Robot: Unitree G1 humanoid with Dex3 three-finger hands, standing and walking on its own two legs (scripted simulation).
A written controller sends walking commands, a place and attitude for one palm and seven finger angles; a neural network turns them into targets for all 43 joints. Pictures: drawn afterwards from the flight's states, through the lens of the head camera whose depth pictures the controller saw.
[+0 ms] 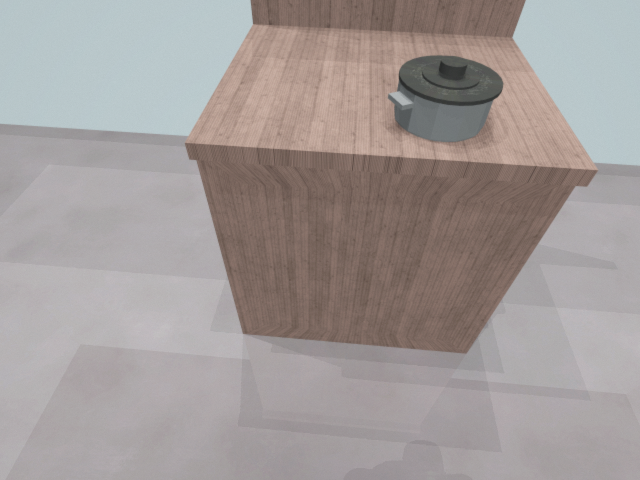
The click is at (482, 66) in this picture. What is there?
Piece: lid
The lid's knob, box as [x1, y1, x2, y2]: [439, 56, 467, 76]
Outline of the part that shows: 441,59 439,70 442,73 451,76 458,76 464,73 467,61 463,58 456,56 445,56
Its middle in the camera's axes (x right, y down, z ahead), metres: +0.26 -0.34 +0.75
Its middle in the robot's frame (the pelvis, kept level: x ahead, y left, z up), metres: +0.82 -0.22 +0.15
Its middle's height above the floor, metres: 0.93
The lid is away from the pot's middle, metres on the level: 0.00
